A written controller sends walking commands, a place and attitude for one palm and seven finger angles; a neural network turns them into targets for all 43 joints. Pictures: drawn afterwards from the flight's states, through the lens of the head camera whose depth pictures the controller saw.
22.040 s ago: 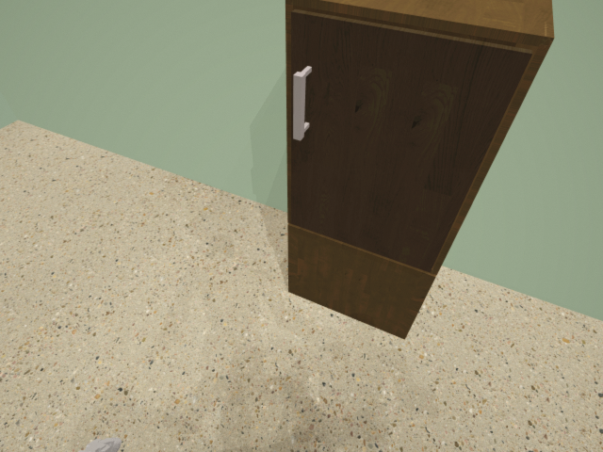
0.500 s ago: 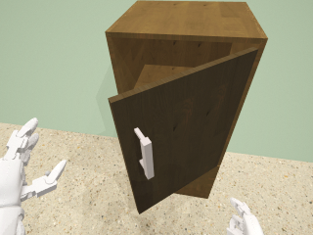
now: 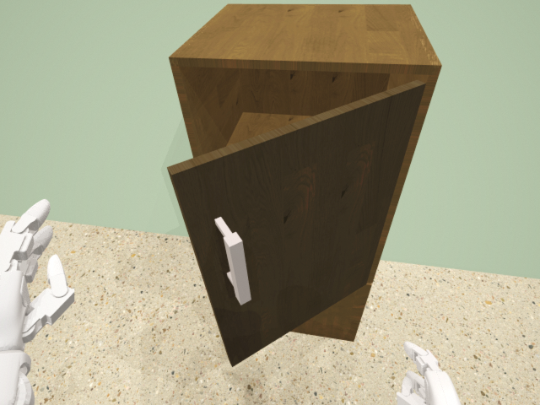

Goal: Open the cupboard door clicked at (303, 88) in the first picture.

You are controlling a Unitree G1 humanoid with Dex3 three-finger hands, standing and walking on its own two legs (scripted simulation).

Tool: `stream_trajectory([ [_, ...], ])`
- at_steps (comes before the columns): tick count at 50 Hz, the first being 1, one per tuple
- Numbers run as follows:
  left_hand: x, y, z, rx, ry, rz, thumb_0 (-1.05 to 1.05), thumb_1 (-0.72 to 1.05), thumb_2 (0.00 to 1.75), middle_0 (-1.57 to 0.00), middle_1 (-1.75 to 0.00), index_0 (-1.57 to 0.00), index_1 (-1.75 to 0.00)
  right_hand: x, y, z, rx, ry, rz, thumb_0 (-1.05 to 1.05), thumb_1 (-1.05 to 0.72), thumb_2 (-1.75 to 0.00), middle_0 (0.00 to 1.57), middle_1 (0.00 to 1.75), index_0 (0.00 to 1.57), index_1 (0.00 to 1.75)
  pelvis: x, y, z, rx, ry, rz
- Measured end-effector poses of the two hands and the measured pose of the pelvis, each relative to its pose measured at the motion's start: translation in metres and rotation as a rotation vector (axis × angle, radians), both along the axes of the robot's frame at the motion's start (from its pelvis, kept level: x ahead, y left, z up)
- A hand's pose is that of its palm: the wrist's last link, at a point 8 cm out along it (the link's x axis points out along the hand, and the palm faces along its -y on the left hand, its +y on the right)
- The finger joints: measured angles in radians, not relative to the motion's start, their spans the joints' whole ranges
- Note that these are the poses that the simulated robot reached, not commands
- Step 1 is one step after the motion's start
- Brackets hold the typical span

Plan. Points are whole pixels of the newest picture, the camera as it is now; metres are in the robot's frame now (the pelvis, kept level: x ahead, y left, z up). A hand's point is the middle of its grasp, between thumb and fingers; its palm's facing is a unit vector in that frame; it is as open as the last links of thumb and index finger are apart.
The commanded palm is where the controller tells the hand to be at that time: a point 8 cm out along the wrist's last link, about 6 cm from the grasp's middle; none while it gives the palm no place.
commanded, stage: step back with the hand held close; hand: left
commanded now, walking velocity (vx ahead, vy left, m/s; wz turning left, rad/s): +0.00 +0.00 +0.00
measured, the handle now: (232, 262) +0.30 +0.10 +0.08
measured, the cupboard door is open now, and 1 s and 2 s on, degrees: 41 41 41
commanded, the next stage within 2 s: stop stepping back and stand still in 1.30 s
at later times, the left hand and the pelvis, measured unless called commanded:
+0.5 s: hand (47, 311) +0.17 +0.28 +0.14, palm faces +0.35 -0.79 -0.50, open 7.5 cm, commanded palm +0.11 +0.32 +0.17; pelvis -0.03 +0.02 -0.01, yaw +0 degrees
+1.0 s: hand out of the picture +0.10 +0.32 +0.15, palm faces +0.43 -0.78 -0.45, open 7.5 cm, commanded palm +0.02 +0.36 +0.17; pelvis -0.11 +0.05 -0.03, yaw +2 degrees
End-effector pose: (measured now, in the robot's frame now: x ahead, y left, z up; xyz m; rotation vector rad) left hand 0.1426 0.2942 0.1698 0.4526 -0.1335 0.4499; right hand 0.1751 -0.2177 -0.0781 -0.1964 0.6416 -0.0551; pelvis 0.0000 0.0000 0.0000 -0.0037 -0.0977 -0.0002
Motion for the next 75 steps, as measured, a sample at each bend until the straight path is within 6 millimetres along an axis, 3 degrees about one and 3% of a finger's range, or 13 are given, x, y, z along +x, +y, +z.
stream_trajectory([
  [7, -0.003, -0.001, 0.001, 0.002, -0.004, 0.005, 0.02, 0.89, 0.90, -0.21, -0.30, -0.21, -0.30, -0.006, -0.002, -0.003, 0.007, 0.006, -0.003, 0.01, -0.90, -0.90, 0.20, 0.30, 0.20, 0.30, -0.005, -0.002, 0.000, 0.000, -0.005, 0.001],
  [12, -0.001, 0.007, 0.014, 0.079, -0.047, -0.004, 0.02, 0.89, 0.90, -0.22, -0.30, -0.21, -0.30, -0.013, -0.005, -0.003, -0.004, 0.035, -0.011, 0.01, -0.90, -0.90, 0.20, 0.30, 0.20, 0.30, -0.011, -0.001, -0.001, -0.014, 0.036, 0.014],
  [21, -0.007, 0.012, -0.010, 0.076, 0.076, -0.076, 0.02, 0.89, 0.90, -0.21, -0.30, -0.21, -0.30, -0.041, -0.012, -0.006, -0.055, 0.109, -0.106, 0.01, -0.90, -0.90, 0.20, 0.30, 0.20, 0.30, -0.023, 0.017, -0.004, -0.005, 0.084, 0.000],
  [32, -0.035, 0.035, 0.009, 0.169, -0.043, -0.081, 0.02, 0.89, 0.90, -0.22, -0.30, -0.21, -0.30, -0.064, 0.010, -0.001, -0.077, 0.072, -0.098, 0.01, -0.90, -0.90, 0.20, 0.30, 0.20, 0.30, -0.053, 0.032, -0.013, 0.010, 0.080, -0.012],
  [39, -0.056, 0.039, -0.003, 0.150, -0.062, -0.059, 0.02, 0.89, 0.90, -0.21, -0.30, -0.21, -0.30, -0.082, 0.021, -0.007, -0.064, 0.045, -0.074, 0.01, -0.90, -0.90, 0.20, 0.30, 0.20, 0.30, -0.073, 0.036, -0.022, 0.000, 0.072, -0.009],
  [47, -0.077, 0.049, -0.014, 0.104, -0.139, -0.104, 0.02, 0.89, 0.90, -0.22, -0.30, -0.21, -0.30, -0.123, 0.025, -0.009, -0.150, 0.130, -0.065, 0.01, -0.90, -0.90, 0.20, 0.30, 0.20, 0.30, -0.099, 0.048, -0.029, -0.027, 0.067, 0.026],
  [54, -0.106, 0.072, 0.022, 0.198, -0.195, -0.068, 0.02, 0.88, 0.90, -0.22, -0.30, -0.21, -0.30, -0.148, 0.047, 0.001, -0.125, 0.139, -0.068, 0.01, -0.90, -0.90, 0.20, 0.30, 0.20, 0.30, -0.114, 0.056, -0.012, -0.082, 0.099, 0.025],
  [57, -0.114, 0.075, 0.028, 0.168, -0.207, -0.057, 0.02, 0.89, 0.90, -0.22, -0.30, -0.21, -0.30, -0.153, 0.056, 0.009, -0.103, 0.126, -0.056, 0.01, -0.90, -0.90, 0.20, 0.30, 0.20, 0.30, -0.123, 0.057, -0.003, -0.094, 0.132, 0.002],
  [61, -0.117, 0.069, 0.015, 0.075, -0.173, -0.074, 0.02, 0.89, 0.90, -0.21, -0.30, -0.20, -0.30, -0.156, 0.063, 0.018, -0.088, 0.086, -0.033, 0.01, -0.90, -0.90, 0.20, 0.30, 0.20, 0.30, -0.142, 0.054, 0.002, -0.101, 0.165, -0.012],
  [66, -0.131, 0.045, 0.002, 0.054, -0.122, -0.163, 0.02, 0.89, 0.90, -0.21, -0.30, -0.20, -0.30, -0.168, 0.056, 0.021, -0.079, 0.026, -0.011, 0.01, -0.90, -0.90, 0.20, 0.30, 0.20, 0.30, -0.176, 0.042, -0.003, -0.076, 0.191, -0.018],
  [71, -0.173, 0.018, 0.014, 0.181, -0.146, -0.262, 0.02, 0.89, 0.90, -0.21, -0.30, -0.21, -0.30, -0.194, 0.036, 0.005, -0.071, 0.004, 0.007, 0.01, -0.90, -0.90, 0.20, 0.30, 0.20, 0.30, -0.220, 0.028, -0.022, -0.026, 0.173, -0.042],
  [75, -0.207, 0.014, 0.034, 0.249, -0.161, -0.255, 0.02, 0.88, 0.90, -0.22, -0.30, -0.21, -0.30, -0.236, 0.021, -0.002, -0.065, 0.098, -0.032, 0.01, -0.90, -0.90, 0.20, 0.30, 0.20, 0.30, -0.228, 0.024, -0.015, -0.001, 0.144, -0.067],
])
